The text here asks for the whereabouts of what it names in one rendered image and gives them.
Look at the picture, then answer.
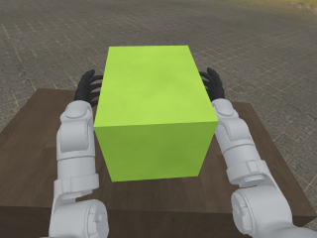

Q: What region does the left robot hand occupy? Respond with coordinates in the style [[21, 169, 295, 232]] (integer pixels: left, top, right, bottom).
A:
[[73, 69, 104, 108]]

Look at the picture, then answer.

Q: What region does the pedestal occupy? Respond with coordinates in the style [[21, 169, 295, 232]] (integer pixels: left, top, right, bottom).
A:
[[0, 88, 317, 238]]

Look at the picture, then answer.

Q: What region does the robot right forearm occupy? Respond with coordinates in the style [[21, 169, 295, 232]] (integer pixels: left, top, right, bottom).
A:
[[211, 98, 293, 222]]

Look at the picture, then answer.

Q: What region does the right robot hand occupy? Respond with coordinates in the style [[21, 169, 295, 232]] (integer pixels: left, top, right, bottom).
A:
[[199, 67, 226, 102]]

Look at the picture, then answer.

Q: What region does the carton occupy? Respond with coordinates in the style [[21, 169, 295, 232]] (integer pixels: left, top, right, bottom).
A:
[[93, 46, 219, 182]]

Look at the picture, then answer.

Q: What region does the robot left forearm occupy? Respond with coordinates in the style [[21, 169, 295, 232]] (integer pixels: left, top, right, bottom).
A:
[[49, 100, 99, 237]]

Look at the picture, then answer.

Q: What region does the left robot upper arm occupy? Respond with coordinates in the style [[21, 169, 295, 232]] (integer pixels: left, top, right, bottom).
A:
[[40, 199, 109, 238]]

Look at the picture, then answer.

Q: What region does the right robot upper arm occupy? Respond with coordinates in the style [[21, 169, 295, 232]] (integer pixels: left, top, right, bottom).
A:
[[231, 184, 317, 238]]

